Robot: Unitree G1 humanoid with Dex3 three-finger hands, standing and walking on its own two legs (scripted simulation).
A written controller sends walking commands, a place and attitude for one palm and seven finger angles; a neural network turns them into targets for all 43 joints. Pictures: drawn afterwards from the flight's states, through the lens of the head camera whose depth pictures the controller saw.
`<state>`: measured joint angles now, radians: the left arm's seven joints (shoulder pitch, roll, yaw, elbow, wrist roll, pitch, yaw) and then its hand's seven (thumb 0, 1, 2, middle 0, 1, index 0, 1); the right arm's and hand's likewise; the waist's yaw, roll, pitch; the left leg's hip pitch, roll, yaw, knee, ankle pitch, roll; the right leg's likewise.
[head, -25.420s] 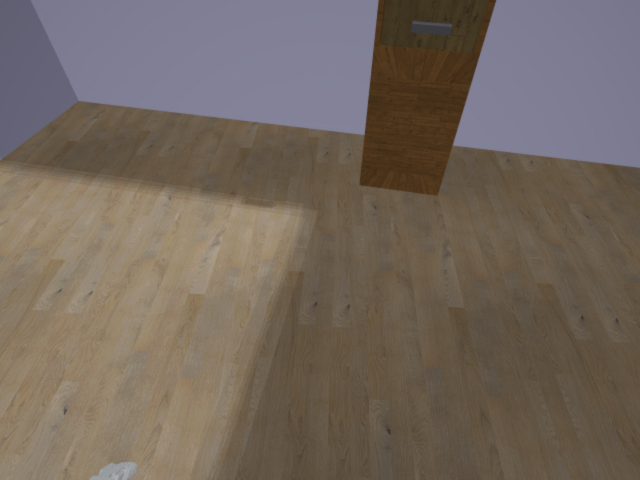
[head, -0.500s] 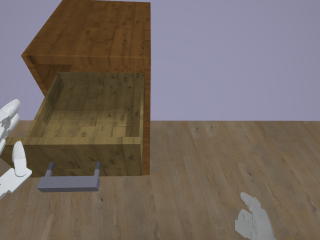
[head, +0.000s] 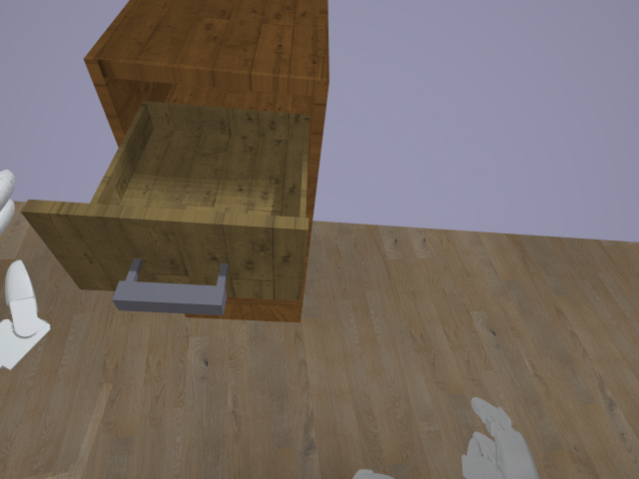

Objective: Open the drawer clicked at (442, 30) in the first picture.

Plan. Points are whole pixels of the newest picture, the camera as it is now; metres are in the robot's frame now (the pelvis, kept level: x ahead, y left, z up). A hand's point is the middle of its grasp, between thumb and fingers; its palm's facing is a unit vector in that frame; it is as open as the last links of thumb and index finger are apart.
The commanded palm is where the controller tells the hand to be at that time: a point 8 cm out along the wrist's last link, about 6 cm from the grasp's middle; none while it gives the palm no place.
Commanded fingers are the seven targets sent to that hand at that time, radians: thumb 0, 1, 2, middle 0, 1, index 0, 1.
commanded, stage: step back with the hand held close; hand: left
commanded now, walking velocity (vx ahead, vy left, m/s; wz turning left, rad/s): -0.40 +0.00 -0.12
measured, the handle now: (176, 283) +0.35 +0.21 +0.01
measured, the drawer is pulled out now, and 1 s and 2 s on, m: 0.29 0.29 0.29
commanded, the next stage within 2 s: stop stepping back and stand still in 0.20 s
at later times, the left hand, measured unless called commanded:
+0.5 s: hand out of the picture +0.05 +0.20 +0.17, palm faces +0.32 -0.82 -0.48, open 7.4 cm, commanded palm +0.00 +0.24 +0.20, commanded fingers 0.00 0.90 0.90 -0.20 -0.30 -0.20 -0.30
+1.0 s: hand out of the picture -0.02 +0.20 +0.17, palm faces +0.38 -0.83 -0.41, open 7.4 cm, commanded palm -0.08 +0.25 +0.20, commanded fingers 0.00 0.90 0.90 -0.20 -0.30 -0.20 -0.30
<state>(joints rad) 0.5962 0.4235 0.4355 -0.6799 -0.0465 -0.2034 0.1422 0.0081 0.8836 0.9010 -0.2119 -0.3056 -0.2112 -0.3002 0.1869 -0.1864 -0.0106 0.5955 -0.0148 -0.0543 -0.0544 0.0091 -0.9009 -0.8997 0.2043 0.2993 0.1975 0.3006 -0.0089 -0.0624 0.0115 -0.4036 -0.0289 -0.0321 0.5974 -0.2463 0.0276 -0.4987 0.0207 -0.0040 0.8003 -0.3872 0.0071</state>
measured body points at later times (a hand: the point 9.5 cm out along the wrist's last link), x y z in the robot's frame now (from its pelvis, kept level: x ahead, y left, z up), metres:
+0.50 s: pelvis -0.14 -0.04 +0.01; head -0.14 -0.03 +0.46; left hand +0.02 +0.24 +0.20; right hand +0.01 -0.30 -0.06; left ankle -0.20 +0.09 -0.70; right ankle -0.12 -0.12 -0.73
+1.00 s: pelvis -0.20 -0.04 +0.01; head -0.21 -0.03 +0.46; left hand -0.05 +0.24 +0.19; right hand -0.05 -0.27 -0.08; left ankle -0.20 +0.09 -0.71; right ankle -0.16 -0.11 -0.73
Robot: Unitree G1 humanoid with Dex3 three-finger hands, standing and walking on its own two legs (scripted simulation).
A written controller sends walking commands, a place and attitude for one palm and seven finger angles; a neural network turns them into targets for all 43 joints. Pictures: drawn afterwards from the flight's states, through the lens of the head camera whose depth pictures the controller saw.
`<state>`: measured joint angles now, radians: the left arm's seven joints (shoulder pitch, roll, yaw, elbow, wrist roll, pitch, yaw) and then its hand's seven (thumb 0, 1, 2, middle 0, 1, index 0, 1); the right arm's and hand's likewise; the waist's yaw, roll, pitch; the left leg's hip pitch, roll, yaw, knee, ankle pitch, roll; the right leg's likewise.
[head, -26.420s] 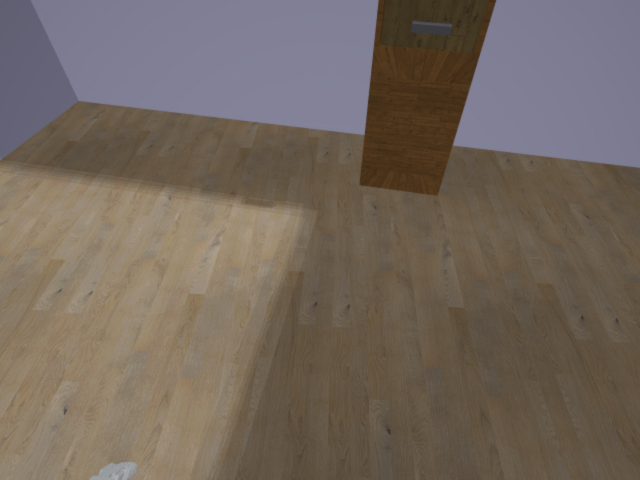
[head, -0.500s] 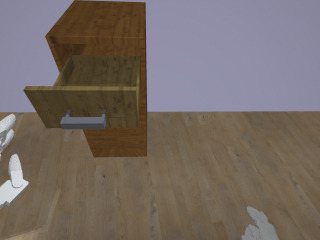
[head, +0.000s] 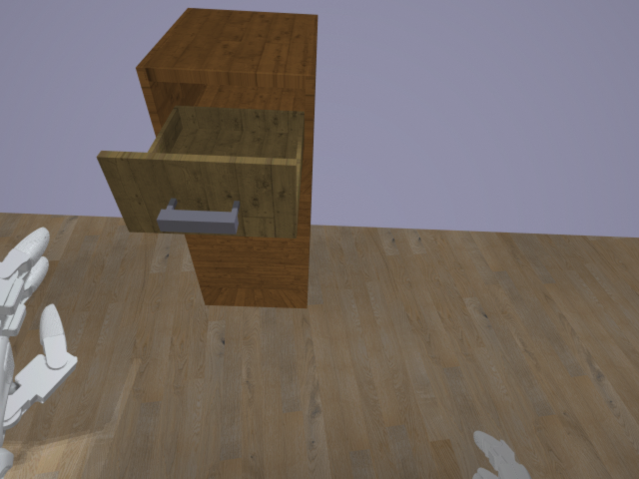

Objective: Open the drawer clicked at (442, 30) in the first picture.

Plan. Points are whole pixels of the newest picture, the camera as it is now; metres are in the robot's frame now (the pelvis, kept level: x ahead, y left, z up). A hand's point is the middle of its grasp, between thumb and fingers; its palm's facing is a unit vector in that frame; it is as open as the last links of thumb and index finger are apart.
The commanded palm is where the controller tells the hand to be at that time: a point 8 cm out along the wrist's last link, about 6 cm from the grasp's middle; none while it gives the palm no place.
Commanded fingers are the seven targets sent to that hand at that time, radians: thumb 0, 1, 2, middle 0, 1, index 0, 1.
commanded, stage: stop stepping back and stand still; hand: left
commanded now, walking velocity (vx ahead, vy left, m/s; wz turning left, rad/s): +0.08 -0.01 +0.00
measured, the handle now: (201, 213) +0.55 +0.24 +0.00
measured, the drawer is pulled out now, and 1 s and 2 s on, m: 0.29 0.29 0.29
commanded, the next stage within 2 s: let the arm hang, fingers relaxed in 1.22 s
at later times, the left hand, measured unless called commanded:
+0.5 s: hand (60, 328) +0.21 +0.25 +0.17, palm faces +0.36 -0.80 -0.48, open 7.4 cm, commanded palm +0.16 +0.29 +0.19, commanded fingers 0.00 0.90 0.90 -0.20 -0.30 -0.20 -0.30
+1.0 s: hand (19, 347) +0.19 +0.28 +0.17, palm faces +0.38 -0.82 -0.43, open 7.4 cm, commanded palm +0.14 +0.31 +0.19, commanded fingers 0.00 0.90 0.90 -0.20 -0.30 -0.20 -0.30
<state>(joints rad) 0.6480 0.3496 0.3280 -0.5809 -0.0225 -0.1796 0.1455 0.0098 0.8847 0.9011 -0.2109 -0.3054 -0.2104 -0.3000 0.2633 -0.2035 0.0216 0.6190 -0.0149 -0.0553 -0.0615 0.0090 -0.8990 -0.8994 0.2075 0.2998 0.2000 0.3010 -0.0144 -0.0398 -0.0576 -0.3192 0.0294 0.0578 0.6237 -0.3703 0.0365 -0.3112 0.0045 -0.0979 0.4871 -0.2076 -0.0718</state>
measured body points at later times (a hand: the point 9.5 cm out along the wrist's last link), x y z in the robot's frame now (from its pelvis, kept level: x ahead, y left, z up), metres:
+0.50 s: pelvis +0.03 +0.01 +0.00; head +0.04 +0.02 +0.45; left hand +0.19 +0.29 +0.19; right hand +0.19 -0.22 -0.08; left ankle +0.01 +0.13 -0.74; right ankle +0.04 -0.08 -0.74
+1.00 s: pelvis +0.00 +0.03 +0.00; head +0.01 +0.04 +0.45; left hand +0.16 +0.32 +0.19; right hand +0.17 -0.19 -0.08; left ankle +0.01 +0.13 -0.74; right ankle +0.04 -0.08 -0.74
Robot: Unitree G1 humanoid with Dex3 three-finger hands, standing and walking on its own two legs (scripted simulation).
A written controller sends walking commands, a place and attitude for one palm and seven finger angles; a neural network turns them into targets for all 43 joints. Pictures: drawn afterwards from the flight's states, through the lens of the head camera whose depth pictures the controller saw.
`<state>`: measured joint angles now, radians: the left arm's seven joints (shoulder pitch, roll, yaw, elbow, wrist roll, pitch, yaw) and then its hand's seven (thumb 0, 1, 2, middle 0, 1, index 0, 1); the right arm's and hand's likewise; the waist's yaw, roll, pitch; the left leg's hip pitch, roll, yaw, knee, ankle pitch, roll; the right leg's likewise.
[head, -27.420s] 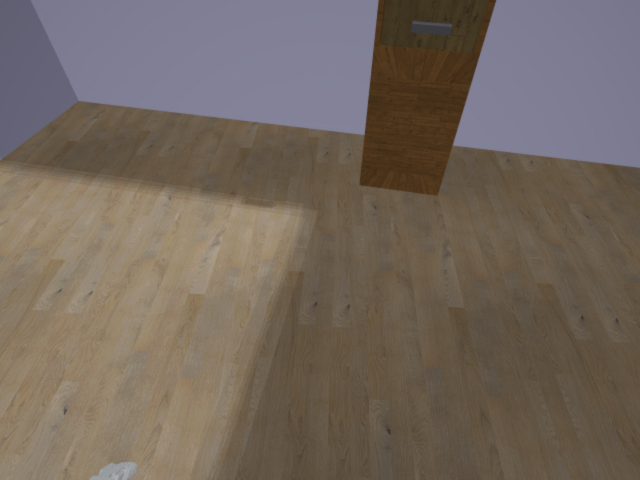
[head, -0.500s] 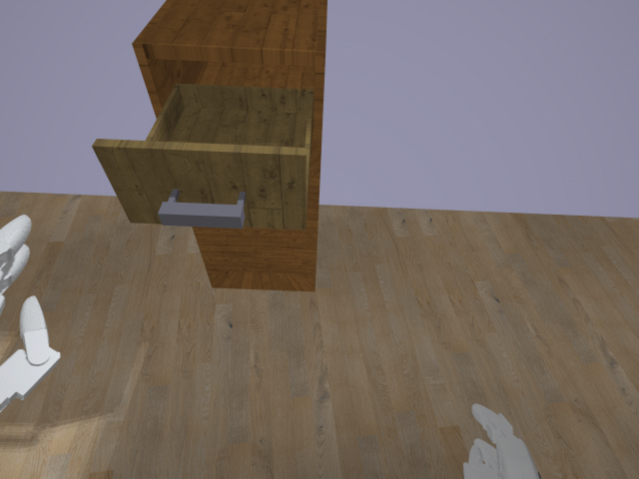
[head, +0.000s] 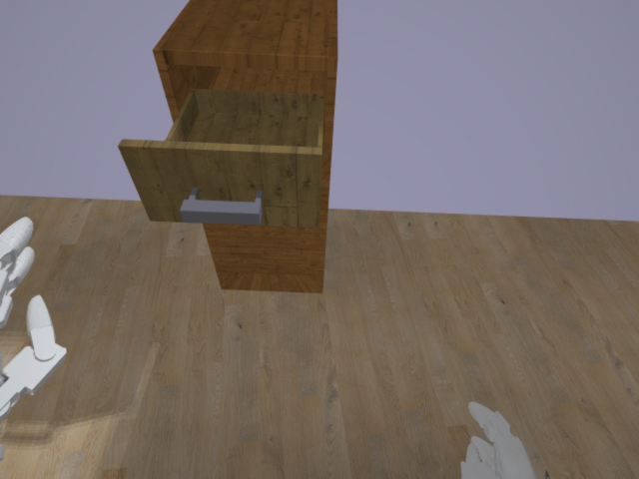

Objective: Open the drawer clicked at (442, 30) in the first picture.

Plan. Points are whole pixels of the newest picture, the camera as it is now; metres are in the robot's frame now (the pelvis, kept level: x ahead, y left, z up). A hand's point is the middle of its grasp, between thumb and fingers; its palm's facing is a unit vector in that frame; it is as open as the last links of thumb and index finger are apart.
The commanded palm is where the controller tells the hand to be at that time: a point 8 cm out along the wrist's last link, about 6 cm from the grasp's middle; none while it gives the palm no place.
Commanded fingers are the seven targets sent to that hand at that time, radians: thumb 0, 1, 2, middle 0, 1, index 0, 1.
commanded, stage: stop stepping back and stand still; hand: left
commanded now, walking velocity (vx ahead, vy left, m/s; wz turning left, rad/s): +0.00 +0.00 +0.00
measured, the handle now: (224, 203) +0.55 +0.21 +0.00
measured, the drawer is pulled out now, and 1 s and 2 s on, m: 0.29 0.29 0.29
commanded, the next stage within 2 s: let the arm hang, fingers relaxed in 0.22 s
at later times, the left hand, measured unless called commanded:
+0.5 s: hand (141, 462) +0.15 +0.24 -0.08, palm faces +0.02 -0.91 -0.42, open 7.4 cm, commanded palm none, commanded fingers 0.00 0.90 0.90 -0.20 -0.30 -0.20 -0.30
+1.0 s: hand out of the picture +0.00 +0.20 -0.17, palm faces +0.01 -0.96 -0.28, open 7.3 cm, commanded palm none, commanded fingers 0.00 0.90 0.90 -0.20 -0.30 -0.20 -0.30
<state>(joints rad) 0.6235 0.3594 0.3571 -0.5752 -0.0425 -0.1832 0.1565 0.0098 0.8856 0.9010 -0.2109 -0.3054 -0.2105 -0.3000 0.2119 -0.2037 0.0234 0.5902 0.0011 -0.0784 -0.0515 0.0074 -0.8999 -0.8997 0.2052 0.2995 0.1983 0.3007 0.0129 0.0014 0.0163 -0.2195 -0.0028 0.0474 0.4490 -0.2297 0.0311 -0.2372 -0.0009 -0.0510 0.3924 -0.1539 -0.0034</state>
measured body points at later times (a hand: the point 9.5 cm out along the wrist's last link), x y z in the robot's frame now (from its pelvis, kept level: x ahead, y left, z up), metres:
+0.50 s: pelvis -0.02 +0.01 -0.01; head +0.00 -0.03 +0.43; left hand +0.15 +0.29 -0.06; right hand +0.13 -0.25 -0.14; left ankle +0.01 +0.09 -0.74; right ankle +0.04 -0.12 -0.74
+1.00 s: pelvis -0.01 -0.02 +0.00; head +0.01 -0.03 +0.45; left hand +0.00 +0.25 -0.14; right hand -0.01 -0.25 -0.16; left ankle +0.01 +0.09 -0.74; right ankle +0.03 -0.12 -0.74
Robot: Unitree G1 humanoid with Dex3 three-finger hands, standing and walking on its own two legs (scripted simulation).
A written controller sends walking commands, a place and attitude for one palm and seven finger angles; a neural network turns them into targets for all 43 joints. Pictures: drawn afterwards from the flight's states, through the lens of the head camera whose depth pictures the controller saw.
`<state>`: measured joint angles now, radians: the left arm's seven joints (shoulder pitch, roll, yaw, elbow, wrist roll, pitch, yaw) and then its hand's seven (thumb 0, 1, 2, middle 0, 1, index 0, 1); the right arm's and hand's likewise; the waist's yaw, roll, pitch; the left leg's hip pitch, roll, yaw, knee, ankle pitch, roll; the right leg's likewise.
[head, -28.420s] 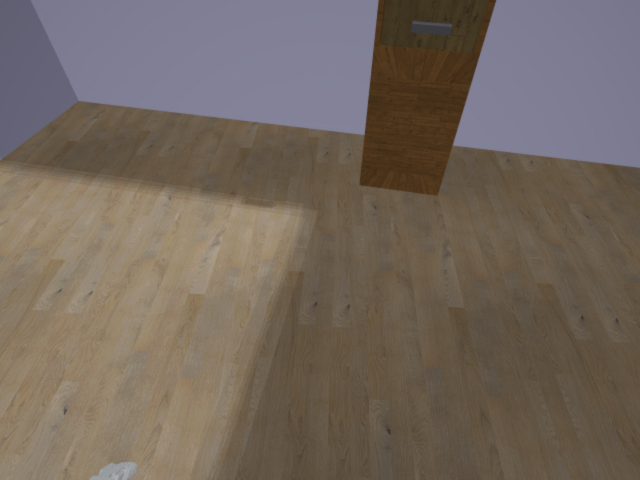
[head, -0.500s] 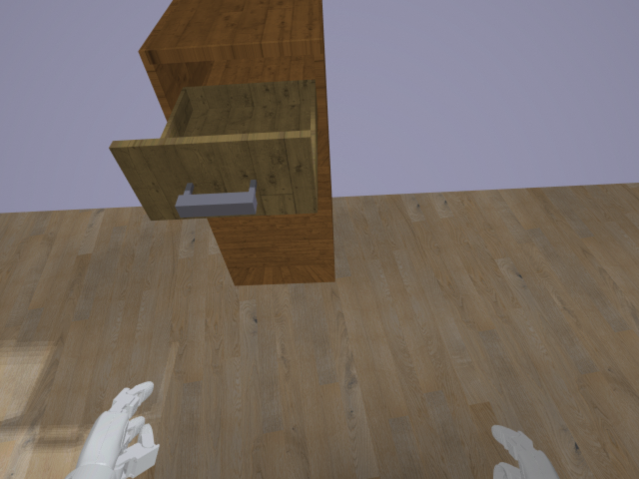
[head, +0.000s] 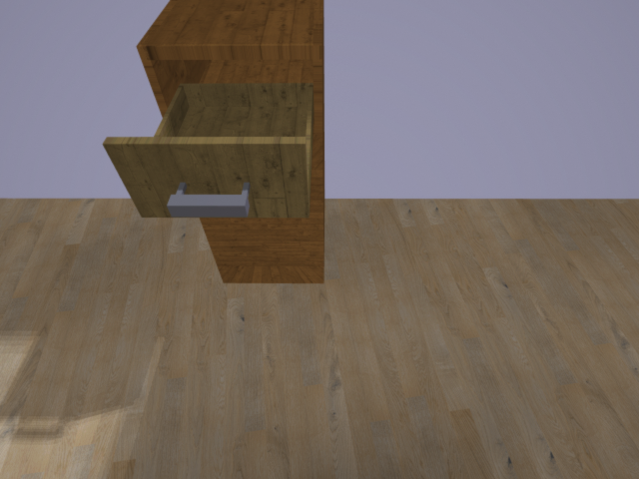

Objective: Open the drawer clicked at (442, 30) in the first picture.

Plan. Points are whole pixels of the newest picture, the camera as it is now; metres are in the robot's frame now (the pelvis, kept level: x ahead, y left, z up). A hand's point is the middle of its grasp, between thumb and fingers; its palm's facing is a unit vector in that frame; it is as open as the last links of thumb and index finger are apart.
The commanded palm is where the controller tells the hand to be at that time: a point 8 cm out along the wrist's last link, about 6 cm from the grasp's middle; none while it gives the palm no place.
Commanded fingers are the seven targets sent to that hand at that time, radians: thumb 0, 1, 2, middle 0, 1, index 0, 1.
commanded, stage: let the arm hang, fingers relaxed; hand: left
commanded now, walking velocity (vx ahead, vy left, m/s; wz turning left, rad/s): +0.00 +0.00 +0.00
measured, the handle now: (211, 196) +0.56 +0.23 +0.00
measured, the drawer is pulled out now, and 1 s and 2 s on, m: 0.29 0.29 0.29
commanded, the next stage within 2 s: look to check the result in 0.42 s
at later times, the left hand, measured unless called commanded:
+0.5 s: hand out of the picture +0.05 +0.18 -0.17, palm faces +0.00 -0.98 -0.21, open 7.4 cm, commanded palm none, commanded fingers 0.00 0.90 0.90 -0.20 -0.30 -0.20 -0.30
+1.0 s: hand out of the picture +0.10 +0.21 -0.16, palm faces +0.00 -0.95 -0.30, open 7.4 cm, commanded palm none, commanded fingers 0.00 0.90 0.90 -0.20 -0.30 -0.20 -0.30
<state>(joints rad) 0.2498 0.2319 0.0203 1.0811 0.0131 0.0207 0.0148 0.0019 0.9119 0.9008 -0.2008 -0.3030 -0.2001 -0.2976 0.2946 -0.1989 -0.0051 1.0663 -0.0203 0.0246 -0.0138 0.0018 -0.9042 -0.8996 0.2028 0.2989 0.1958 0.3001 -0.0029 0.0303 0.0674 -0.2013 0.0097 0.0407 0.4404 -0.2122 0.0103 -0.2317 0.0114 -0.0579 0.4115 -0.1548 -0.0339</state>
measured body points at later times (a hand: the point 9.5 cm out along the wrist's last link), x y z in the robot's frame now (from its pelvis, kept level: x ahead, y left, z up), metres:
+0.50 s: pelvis +0.02 +0.00 +0.00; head +0.04 -0.01 +0.45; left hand +0.06 +0.24 -0.15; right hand +0.03 -0.23 -0.16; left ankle +0.02 +0.11 -0.74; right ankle +0.04 -0.10 -0.74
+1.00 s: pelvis +0.03 -0.01 +0.01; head +0.05 -0.02 +0.45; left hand +0.10 +0.26 -0.13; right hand +0.08 -0.27 -0.15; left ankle +0.02 +0.11 -0.74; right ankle +0.04 -0.10 -0.74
